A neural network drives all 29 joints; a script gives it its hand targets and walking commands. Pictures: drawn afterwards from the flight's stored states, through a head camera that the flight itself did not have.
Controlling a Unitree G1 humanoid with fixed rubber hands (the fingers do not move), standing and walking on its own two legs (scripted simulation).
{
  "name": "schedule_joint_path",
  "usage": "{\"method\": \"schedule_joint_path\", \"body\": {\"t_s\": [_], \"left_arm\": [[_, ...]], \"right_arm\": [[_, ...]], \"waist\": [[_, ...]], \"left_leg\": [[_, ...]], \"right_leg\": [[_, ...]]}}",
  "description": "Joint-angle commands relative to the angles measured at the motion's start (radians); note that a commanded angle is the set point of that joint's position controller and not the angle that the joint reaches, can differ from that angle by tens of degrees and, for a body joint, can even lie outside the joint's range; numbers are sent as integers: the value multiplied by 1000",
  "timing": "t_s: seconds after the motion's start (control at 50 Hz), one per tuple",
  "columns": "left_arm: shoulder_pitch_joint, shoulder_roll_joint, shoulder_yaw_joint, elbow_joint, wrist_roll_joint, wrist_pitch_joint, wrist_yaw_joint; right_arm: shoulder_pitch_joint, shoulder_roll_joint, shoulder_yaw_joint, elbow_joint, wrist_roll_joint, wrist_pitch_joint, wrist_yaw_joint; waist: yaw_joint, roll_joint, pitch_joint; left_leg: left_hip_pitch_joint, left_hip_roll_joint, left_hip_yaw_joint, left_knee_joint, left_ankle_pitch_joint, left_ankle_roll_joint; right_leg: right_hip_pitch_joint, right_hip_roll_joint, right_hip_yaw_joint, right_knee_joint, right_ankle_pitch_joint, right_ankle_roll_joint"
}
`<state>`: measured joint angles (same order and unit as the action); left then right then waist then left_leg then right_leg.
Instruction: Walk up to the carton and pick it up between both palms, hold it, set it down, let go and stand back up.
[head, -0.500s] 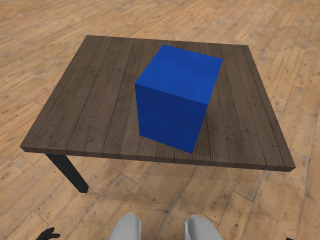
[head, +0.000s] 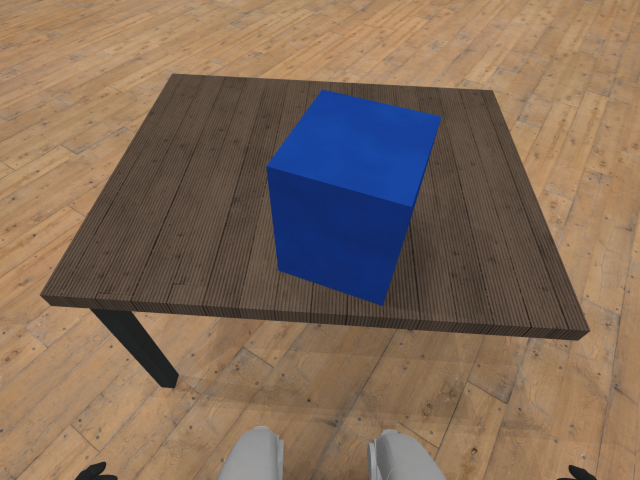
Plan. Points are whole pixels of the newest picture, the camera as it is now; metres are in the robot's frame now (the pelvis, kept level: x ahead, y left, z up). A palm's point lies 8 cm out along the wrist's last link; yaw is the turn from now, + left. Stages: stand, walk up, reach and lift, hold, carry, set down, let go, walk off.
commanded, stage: walk up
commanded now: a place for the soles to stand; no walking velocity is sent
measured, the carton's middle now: (353, 200) +0.54 -0.02 +0.00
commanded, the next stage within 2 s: reach and lift in 0.26 s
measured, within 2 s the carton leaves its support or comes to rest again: neither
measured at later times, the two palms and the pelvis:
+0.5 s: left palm (88, 453) +0.16 +0.31 -0.08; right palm out of the picture +0.13 -0.32 -0.08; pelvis +0.00 +0.01 -0.01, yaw +0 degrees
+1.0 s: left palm (112, 398) +0.21 +0.29 -0.04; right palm out of the picture +0.14 -0.28 -0.03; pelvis +0.01 +0.01 +0.02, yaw +0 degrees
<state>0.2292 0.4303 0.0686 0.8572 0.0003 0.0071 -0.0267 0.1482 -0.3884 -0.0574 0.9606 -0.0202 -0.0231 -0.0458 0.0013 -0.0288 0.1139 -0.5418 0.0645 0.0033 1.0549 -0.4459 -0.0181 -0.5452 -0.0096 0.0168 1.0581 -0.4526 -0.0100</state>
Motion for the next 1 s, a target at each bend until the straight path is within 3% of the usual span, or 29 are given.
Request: {"method": "schedule_joint_path", "body": {"t_s": [0.0,0.02,0.04,0.1,0.14,0.16,0.18,0.2,0.22,0.24,0.26,0.28,0.32,0.34,0.38,0.44,0.48,0.54,0.6,0.66,0.68,0.74,0.86,0.98], "left_arm": [[23,324,87,-33,34,-35,25],[-28,341,89,-54,35,-40,28],[-73,337,84,-63,35,-42,32],[-141,290,65,-67,32,-36,34],[-176,256,51,-76,27,-27,30],[-178,232,45,-75,21,-22,28],[-157,204,39,-72,18,-15,27],[-145,196,41,-74,18,-11,31],[-127,224,52,-71,20,-7,35],[-92,240,56,-56,20,-8,35],[-443,163,86,-327,111,220,35],[-344,112,55,-314,120,302,52],[-366,87,30,-362,129,379,65],[-381,96,21,-420,105,389,68],[-380,100,13,-478,71,413,65],[-322,98,13,-512,62,439,57],[-309,99,26,-522,82,454,48],[-287,99,31,-534,99,467,37],[-275,99,23,-565,90,470,37],[-277,84,14,-585,73,444,46],[-271,77,15,-585,69,431,49],[-257,74,18,-582,39,393,51],[-213,65,2,-570,-14,320,39],[-192,84,-8,-580,-51,266,8]], "right_arm": [[-137,-250,-53,-116,15,2,-6],[-96,-274,-57,-102,18,2,-3],[-75,-291,-61,-86,19,0,2],[28,-278,-69,-28,24,-14,15],[79,-277,-78,-8,18,-22,16],[92,-288,-83,-6,13,-26,13],[76,-324,-89,-18,7,-30,11],[49,-378,-100,-32,2,-32,8],[-4,-408,-107,-57,-7,-32,1],[-51,-406,-107,-70,-7,-35,-4],[-402,-184,-234,66,-160,-224,55],[-310,-230,-255,127,-172,-257,100],[-314,-228,-247,111,-162,-271,115],[-309,-221,-265,63,-154,-278,115],[-267,-199,-260,-2,-132,-275,102],[-175,-136,-208,-55,-95,-265,77],[-121,-99,-172,-64,-58,-254,58],[-53,-61,-141,-83,-15,-237,34],[-39,-50,-149,-104,-6,-226,22],[-62,-61,-175,-152,-20,-230,29],[-67,-64,-178,-166,-19,-235,33],[-70,-35,-169,-249,-16,-252,34],[-5,37,-132,-365,7,-273,18],[66,111,-87,-443,37,-270,-23]], "waist": [[54,-191,-52],[43,-130,-68],[29,-83,-58],[-28,-105,-70],[-65,-77,-90],[-78,-21,-95],[-72,118,-85],[-62,263,-80],[-55,246,-53],[-27,194,-51],[-18,216,-105],[-23,225,-64],[-56,150,-99],[-58,116,-133],[-69,29,-134],[-53,-107,-123],[-42,-149,-106],[-37,-136,-99],[-40,-32,-97],[-40,108,-109],[-36,131,-120],[-21,79,-144],[-10,27,-166],[-14,-22,-134]], "left_leg": [[-177,-78,33,57,-202,60],[-138,-58,-20,109,-211,65],[-94,-43,-26,116,-195,67],[138,-48,20,-10,-23,73],[293,-54,5,-124,17,84],[323,-16,-76,-247,-79,102],[286,80,-244,-465,-251,131],[213,216,-511,-654,-383,193],[148,308,-645,-712,-368,260],[130,321,-633,-683,-294,280],[-382,71,107,-394,-390,49],[-477,116,98,-361,-422,77],[-372,88,80,-319,-366,93],[-298,69,71,-315,-354,97],[-115,38,79,-265,-263,83],[162,-20,82,-193,-113,52],[313,-55,75,-160,-41,36],[456,-75,61,-167,28,25],[401,-55,57,-247,23,19],[189,-12,58,-383,-28,24],[141,-7,61,-407,-30,26],[194,-34,72,-398,38,23],[283,-63,82,-414,64,32],[446,-111,87,-396,86,34]], "right_leg": [[96,-235,585,-675,-322,-155],[45,-297,715,-714,-362,-220],[6,-295,693,-700,-362,-243],[-119,-217,510,-602,-198,-185],[-218,-165,403,-500,-140,-140],[-252,-129,339,-412,-157,-105],[-254,-54,193,-247,-199,-61],[-215,30,39,-24,-159,-23],[-201,24,40,90,-142,-8],[-178,5,55,114,-133,-9],[290,3,-164,-70,-19,-21],[347,57,-167,-15,9,-38],[318,42,-161,-32,18,-48],[309,38,-142,-74,-20,-49],[179,12,-115,-162,-60,-67],[-11,-28,-65,-300,-120,-92],[-123,-62,-35,-381,-168,-106],[-210,-85,-29,-448,-150,-105],[-129,-60,-62,-438,-37,-86],[113,-9,-89,-385,129,-47],[172,-2,-89,-376,172,-40],[159,-7,-65,-416,175,-37],[152,-10,-43,-474,143,-27],[29,-49,-8,-573,24,-43]]}}
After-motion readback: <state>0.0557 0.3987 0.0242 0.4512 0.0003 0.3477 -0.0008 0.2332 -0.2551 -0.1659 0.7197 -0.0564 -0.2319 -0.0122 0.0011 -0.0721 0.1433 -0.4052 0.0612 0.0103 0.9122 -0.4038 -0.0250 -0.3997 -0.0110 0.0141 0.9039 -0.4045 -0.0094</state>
